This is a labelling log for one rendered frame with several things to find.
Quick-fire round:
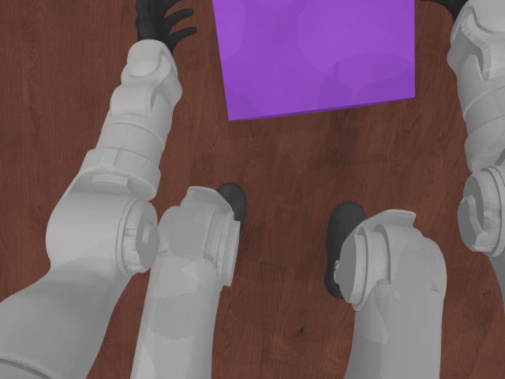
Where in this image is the robot left shin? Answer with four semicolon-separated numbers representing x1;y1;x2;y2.
158;186;233;252

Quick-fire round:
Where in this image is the left robot hand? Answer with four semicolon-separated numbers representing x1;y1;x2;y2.
135;0;197;56

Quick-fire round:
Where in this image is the left robot upper arm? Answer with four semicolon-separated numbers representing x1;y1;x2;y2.
0;191;160;379

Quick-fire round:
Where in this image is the right robot upper arm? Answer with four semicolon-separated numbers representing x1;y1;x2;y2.
458;165;505;314

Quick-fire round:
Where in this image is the right robot hand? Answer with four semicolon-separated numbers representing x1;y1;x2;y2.
421;0;468;23

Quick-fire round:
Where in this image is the carton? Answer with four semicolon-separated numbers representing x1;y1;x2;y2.
212;0;415;121

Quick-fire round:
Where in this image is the robot right forearm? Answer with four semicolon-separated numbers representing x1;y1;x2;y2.
447;0;505;173

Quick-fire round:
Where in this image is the robot left forearm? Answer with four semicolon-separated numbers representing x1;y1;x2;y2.
46;39;182;259

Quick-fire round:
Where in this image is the robot right foot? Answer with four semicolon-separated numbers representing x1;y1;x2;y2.
324;201;366;299

